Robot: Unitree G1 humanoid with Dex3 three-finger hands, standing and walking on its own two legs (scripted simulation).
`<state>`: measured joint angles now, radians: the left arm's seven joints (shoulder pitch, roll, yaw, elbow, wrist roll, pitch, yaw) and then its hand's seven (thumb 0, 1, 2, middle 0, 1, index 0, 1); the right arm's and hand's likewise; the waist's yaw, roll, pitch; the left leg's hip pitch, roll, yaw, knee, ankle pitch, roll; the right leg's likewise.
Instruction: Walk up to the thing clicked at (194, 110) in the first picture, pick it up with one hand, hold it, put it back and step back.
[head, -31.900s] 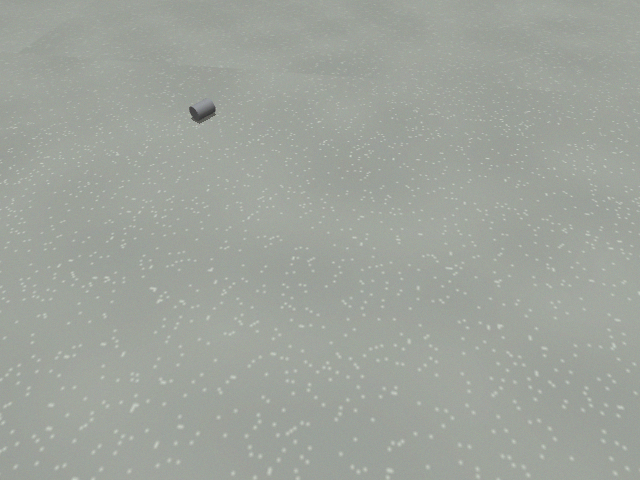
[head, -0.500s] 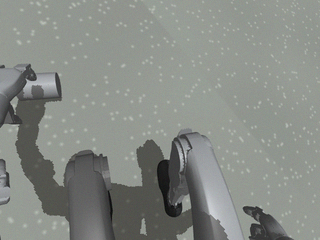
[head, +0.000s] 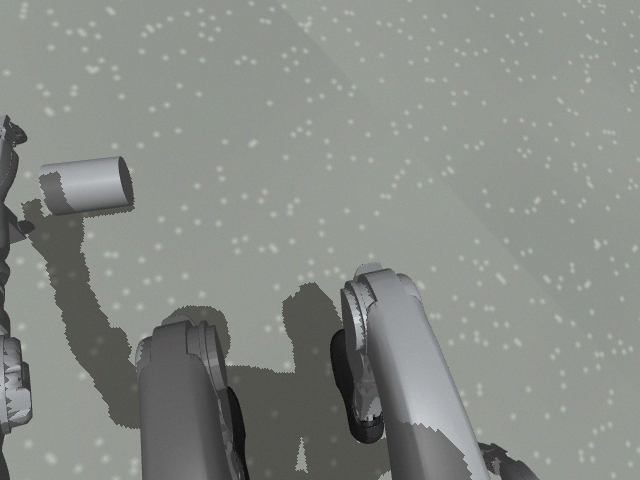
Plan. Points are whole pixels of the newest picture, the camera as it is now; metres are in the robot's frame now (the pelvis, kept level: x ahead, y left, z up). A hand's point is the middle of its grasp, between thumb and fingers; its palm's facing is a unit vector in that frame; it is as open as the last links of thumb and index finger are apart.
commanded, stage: home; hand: left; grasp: from above
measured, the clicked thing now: (89, 185) +0.57 +0.28 -0.33
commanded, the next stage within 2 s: none
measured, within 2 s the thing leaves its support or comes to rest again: neither
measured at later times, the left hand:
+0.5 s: hand out of the picture +0.28 +0.22 +0.08, palm faces -0.15 -0.83 -0.54, open 7.5 cm
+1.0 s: hand out of the picture +0.24 +0.18 +0.28, palm faces +0.14 -0.97 -0.21, open 7.4 cm
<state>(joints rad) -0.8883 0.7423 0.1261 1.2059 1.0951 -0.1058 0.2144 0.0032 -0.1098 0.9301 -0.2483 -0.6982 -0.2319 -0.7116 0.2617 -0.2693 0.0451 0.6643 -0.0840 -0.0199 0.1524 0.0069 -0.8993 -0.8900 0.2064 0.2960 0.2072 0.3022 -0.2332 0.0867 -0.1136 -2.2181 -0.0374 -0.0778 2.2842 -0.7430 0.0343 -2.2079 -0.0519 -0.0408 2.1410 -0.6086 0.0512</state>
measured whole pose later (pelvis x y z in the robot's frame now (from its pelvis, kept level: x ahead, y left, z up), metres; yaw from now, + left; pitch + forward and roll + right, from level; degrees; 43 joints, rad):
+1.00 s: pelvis +0.07 -0.01 +0.33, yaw +5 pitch +13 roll -3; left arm 0.46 0.22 0.03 -0.09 -0.07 0.44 0.06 0.01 0.90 0.90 -0.20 -0.30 -0.20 -0.30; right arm 0.33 -0.23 0.04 0.53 0.03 -0.17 -0.18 0.02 -0.90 -0.89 0.20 0.30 0.21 0.30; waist -0.07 0.05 -0.19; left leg -0.75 0.02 -0.06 1.06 -0.53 0.00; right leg -0.76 -0.01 -0.06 0.97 -0.43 0.02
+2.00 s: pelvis +0.08 -0.01 +0.34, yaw +6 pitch +10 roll -3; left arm 0.49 0.22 0.02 -0.11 -0.05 0.45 0.02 0.01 0.90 0.90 -0.20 -0.30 -0.20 -0.30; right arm 0.29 -0.22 0.04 0.55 0.01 -0.24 -0.18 0.02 -0.90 -0.89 0.21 0.30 0.21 0.30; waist -0.04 0.05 -0.16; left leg -0.65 0.02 -0.06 1.01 -0.52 0.00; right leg -0.67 -0.01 -0.06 0.93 -0.43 0.01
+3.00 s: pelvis +0.08 -0.01 +0.34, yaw +6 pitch +10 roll -3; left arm 0.50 0.23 0.02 -0.13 -0.05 0.45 0.01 0.01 0.90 0.90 -0.20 -0.30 -0.20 -0.30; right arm 0.29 -0.22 0.03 0.54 0.01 -0.24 -0.18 0.02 -0.90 -0.89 0.21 0.30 0.21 0.30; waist -0.03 0.05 -0.17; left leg -0.66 0.02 -0.06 1.02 -0.54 -0.01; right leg -0.67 -0.01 -0.06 0.94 -0.44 0.01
